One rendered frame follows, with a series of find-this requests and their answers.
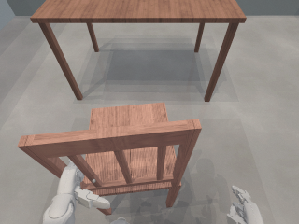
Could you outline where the robot left hand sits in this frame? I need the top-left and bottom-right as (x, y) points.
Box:
(56, 154), (110, 209)

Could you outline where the left robot forearm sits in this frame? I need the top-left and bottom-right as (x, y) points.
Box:
(42, 193), (77, 224)

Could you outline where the chair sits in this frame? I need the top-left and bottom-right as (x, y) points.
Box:
(17, 102), (202, 216)

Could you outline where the table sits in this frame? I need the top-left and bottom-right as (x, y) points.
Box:
(30, 0), (247, 102)

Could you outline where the robot right hand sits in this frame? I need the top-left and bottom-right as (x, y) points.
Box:
(227, 185), (264, 224)

